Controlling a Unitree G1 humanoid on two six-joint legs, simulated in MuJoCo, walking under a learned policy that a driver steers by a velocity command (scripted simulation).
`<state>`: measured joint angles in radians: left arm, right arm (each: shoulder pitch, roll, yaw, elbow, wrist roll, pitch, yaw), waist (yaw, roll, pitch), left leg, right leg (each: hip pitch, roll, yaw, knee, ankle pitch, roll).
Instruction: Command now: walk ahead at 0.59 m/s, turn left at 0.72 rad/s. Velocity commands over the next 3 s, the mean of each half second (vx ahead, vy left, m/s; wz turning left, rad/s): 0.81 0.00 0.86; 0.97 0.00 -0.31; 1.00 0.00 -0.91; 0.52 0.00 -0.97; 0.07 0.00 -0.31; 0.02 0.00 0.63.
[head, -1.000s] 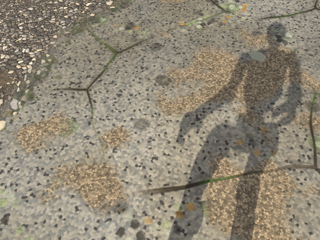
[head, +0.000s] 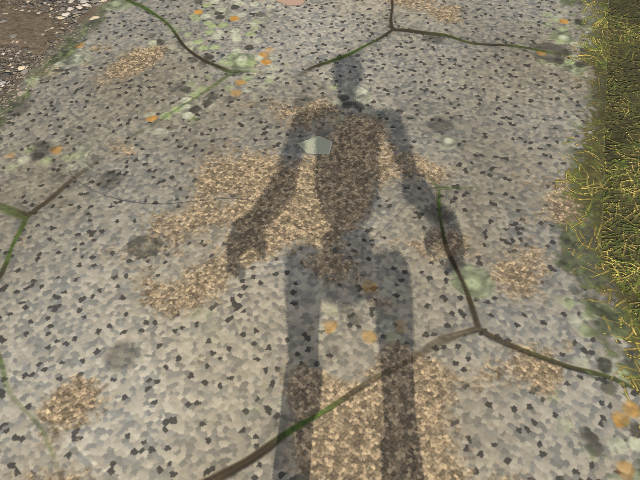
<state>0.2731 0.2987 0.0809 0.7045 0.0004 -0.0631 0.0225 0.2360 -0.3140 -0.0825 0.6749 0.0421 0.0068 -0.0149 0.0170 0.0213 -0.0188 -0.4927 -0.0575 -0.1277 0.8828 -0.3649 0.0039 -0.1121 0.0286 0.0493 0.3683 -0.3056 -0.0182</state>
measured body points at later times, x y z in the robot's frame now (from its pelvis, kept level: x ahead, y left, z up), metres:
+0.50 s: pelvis +0.29 +0.16 -0.02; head +0.32 +0.18 +0.43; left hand +0.28 +0.46 -0.12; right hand +0.52 -0.03 -0.12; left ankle +0.30 +0.22 -0.74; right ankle +0.29 -0.05 -0.63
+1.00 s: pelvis +0.73 +0.34 -0.01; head +0.75 +0.35 +0.44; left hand +0.70 +0.62 -0.14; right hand +0.97 +0.15 -0.09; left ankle +0.62 +0.47 -0.63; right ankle +0.79 +0.32 -0.74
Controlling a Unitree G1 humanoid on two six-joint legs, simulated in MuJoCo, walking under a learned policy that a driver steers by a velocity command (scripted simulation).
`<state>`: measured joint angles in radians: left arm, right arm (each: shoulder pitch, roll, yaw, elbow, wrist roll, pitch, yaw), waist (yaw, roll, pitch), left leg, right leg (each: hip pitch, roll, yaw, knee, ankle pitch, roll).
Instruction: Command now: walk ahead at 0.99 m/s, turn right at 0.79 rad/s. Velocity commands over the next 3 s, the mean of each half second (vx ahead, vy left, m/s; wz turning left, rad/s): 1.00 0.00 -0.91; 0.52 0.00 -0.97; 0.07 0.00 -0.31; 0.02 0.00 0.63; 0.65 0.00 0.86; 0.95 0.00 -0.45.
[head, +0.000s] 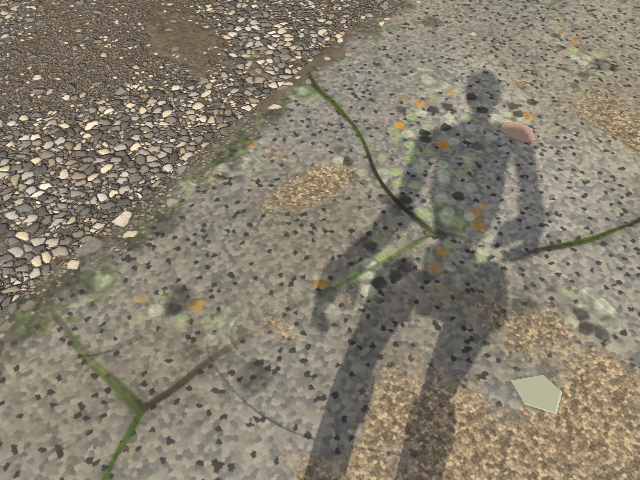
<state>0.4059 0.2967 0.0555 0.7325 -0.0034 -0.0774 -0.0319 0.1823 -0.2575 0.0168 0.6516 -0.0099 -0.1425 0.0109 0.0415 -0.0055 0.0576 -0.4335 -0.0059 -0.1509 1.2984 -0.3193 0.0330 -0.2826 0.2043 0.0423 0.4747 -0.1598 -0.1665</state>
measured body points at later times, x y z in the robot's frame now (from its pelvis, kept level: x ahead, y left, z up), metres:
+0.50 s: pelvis +0.44 +0.05 +0.00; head +0.44 +0.03 +0.45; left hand +0.73 +0.20 -0.06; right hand +0.32 -0.23 -0.11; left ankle +0.45 +0.19 -0.73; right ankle +0.43 -0.07 -0.63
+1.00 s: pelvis +0.71 -0.11 +0.00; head +0.73 -0.17 +0.45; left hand +1.02 -0.05 -0.09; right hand +0.62 -0.45 -0.07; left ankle +0.95 -0.08 -0.65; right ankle +0.71 -0.20 -0.73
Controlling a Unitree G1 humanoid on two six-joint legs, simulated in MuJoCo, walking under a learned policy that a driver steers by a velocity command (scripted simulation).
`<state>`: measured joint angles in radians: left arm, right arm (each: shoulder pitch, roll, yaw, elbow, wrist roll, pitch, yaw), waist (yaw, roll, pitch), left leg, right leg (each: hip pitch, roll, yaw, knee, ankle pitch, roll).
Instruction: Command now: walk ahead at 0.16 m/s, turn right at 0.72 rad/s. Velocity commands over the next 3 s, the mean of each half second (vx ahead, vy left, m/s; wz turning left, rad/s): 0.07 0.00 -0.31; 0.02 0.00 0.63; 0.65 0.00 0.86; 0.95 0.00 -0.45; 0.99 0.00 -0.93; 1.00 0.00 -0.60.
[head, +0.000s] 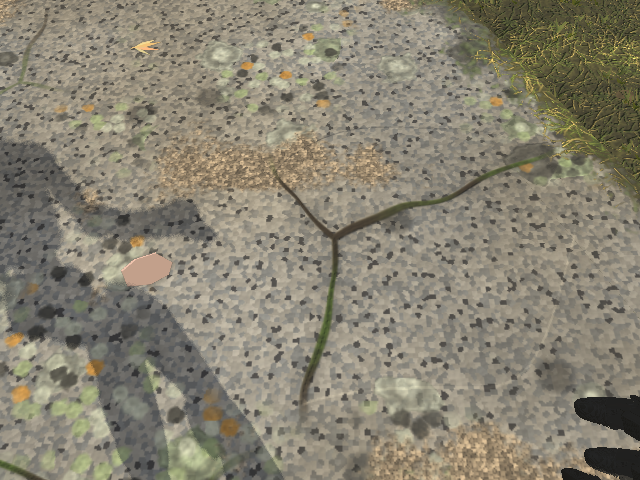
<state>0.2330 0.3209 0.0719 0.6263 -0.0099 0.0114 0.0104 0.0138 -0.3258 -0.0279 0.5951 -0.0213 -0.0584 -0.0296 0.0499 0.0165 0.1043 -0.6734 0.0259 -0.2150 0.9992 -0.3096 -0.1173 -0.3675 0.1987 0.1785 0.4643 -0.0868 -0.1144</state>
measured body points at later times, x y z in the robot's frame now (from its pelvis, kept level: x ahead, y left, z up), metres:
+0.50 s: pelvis +0.08 +0.07 +0.00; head +0.11 +0.06 +0.45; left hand +0.24 +0.31 -0.11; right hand +0.18 -0.20 -0.11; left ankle +0.16 +0.18 -0.73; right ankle +0.05 -0.06 -0.74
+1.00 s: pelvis +0.09 +0.11 +0.00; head +0.14 +0.14 +0.45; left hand +0.20 +0.42 -0.10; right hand +0.29 -0.15 -0.07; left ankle +0.10 +0.20 -0.73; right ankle +0.12 -0.06 -0.65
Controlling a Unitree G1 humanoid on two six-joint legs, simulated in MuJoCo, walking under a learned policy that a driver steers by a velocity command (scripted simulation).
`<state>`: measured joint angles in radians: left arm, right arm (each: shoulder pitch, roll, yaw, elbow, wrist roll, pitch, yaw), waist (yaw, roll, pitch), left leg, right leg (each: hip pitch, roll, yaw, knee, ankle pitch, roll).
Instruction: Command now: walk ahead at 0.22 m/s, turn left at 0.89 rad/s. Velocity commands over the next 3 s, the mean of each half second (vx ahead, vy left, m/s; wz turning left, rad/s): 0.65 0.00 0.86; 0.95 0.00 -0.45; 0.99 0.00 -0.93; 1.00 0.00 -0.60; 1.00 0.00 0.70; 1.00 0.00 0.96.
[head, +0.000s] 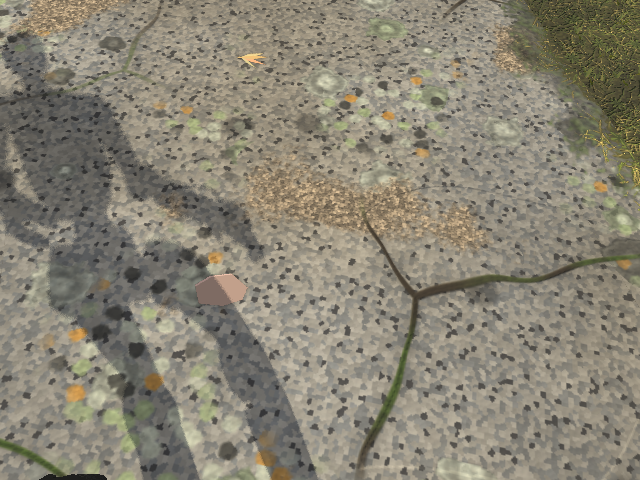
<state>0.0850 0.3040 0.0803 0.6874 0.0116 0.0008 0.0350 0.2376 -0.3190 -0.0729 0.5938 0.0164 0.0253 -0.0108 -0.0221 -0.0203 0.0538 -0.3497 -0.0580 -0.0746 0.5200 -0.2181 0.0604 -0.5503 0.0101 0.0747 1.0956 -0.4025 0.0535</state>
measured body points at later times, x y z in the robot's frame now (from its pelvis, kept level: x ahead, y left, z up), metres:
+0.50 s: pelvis +0.15 -0.01 +0.00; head +0.17 -0.02 +0.45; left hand +0.03 +0.26 -0.11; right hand +0.44 -0.14 -0.07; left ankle +0.15 +0.19 -0.62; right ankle +0.11 -0.15 -0.74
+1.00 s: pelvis +0.47 +0.20 -0.01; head +0.48 +0.19 +0.44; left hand +0.60 +0.51 -0.08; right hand +0.53 -0.09 -0.13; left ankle +0.35 +0.31 -0.74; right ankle +0.60 +0.10 -0.65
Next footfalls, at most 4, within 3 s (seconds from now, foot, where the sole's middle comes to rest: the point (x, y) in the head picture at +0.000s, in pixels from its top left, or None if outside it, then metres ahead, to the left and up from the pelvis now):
0.26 right None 0.15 -0.14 -0.77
0.72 left None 0.38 0.33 -0.77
1.18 right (236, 297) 0.84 0.17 -0.77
1.64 left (224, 159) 1.29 0.24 -0.77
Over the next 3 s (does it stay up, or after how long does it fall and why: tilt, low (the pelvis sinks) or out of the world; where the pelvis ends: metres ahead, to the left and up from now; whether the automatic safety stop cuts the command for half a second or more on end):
stays up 2.09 -0.25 -0.03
